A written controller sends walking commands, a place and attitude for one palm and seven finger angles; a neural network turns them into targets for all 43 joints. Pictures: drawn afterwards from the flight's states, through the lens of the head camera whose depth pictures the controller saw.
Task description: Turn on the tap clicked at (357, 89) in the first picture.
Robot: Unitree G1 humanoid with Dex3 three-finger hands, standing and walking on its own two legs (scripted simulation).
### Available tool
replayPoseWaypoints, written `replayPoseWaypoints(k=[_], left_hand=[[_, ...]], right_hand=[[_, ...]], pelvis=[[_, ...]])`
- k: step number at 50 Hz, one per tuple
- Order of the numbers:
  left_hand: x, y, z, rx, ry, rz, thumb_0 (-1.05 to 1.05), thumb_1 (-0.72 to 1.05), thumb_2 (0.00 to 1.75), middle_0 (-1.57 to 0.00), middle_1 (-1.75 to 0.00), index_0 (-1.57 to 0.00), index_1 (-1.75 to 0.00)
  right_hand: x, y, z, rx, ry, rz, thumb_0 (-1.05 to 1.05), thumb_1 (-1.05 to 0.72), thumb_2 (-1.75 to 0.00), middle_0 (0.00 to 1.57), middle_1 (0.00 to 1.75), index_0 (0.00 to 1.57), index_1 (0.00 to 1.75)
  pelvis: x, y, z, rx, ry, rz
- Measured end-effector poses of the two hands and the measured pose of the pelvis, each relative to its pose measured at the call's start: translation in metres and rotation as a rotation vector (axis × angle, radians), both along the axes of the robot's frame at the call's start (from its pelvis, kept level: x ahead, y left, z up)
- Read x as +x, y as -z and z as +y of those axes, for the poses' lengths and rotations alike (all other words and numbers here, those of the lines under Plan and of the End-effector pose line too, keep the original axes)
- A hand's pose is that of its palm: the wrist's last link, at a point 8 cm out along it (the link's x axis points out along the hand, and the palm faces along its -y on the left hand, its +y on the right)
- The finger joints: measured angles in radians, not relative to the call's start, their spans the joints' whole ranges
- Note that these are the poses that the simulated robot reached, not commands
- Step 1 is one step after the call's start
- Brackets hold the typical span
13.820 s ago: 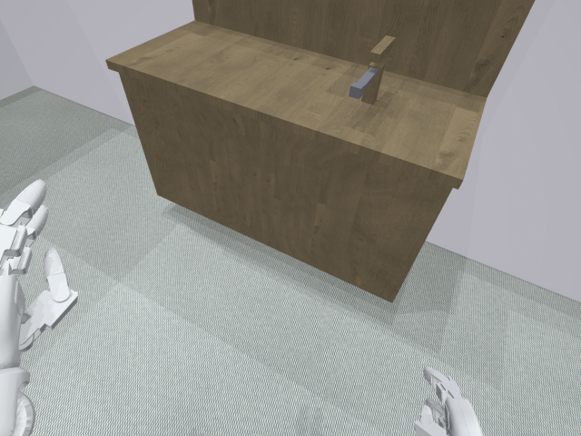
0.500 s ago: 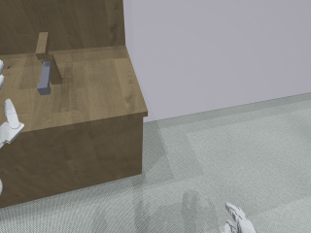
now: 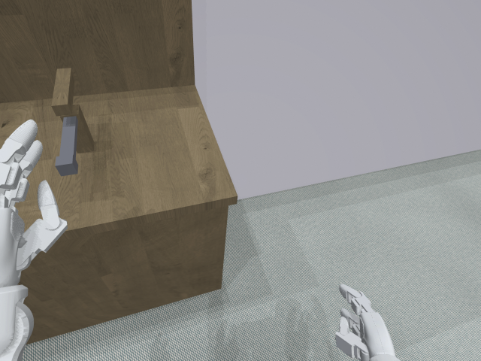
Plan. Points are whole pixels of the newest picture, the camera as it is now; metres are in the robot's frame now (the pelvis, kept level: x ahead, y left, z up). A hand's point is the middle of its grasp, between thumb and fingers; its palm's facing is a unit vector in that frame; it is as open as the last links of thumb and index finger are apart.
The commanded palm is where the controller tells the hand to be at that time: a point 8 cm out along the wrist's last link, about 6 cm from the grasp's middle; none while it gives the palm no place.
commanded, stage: shuffle to correct the standing spot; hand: left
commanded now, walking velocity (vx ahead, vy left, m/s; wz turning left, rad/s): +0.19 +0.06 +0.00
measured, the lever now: (67, 165) +0.41 +0.37 +0.06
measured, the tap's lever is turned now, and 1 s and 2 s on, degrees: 0 0 0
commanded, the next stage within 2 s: come to a stop and stand still in 0.54 s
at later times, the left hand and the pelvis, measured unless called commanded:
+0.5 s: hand (86, 199) +0.27 +0.24 +0.16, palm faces +0.40 -0.83 -0.38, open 7.4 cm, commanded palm +0.21 +0.27 +0.18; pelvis +0.04 -0.01 -0.02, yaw -1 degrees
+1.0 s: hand (70, 166) +0.31 +0.27 +0.17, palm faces +0.43 -0.83 -0.34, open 7.4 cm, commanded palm +0.25 +0.31 +0.18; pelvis +0.09 +0.03 -0.01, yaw +0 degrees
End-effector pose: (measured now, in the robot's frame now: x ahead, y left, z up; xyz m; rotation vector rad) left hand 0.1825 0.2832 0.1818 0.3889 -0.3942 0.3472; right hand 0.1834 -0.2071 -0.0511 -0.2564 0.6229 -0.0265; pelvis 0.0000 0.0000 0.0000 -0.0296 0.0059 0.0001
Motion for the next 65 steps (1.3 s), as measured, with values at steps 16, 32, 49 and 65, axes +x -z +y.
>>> replayPoseWaypoints(k=[16,32,49,65], left_hand=[[0.029,0.002,-0.014,0.060,-0.013,0.033,0.01,0.89,0.90,-0.21,-0.30,-0.21,-0.30],[0.057,0.000,-0.024,0.121,0.008,0.063,0.01,0.89,0.90,-0.21,-0.30,-0.21,-0.30],[0.080,-0.002,0.025,0.046,-0.046,0.010,0.01,0.89,0.90,-0.21,-0.30,-0.21,-0.30],[0.096,0.002,0.047,0.012,-0.048,0.099,0.01,0.89,0.90,-0.21,-0.30,-0.21,-0.30]], right_hand=[[0.000,0.031,-0.034,-0.004,0.085,0.108,0.02,-0.91,-0.90,0.20,0.30,0.20,0.30],[0.010,0.046,-0.033,0.049,0.112,0.121,0.02,-0.91,-0.90,0.20,0.30,0.20,0.30],[0.069,0.026,-0.004,-0.037,0.105,0.070,0.02,-0.91,-0.90,0.20,0.30,0.20,0.30],[0.089,0.015,0.049,0.033,0.045,0.064,0.02,-0.90,-0.89,0.20,0.30,0.20,0.30]], pelvis=[[0.030,0.012,-0.014,-0.002,-0.005,0.001],[0.053,0.018,-0.017,0.009,-0.025,-0.035],[0.085,0.010,0.024,0.027,-0.005,-0.060],[0.102,-0.002,0.042,0.009,0.009,-0.018]])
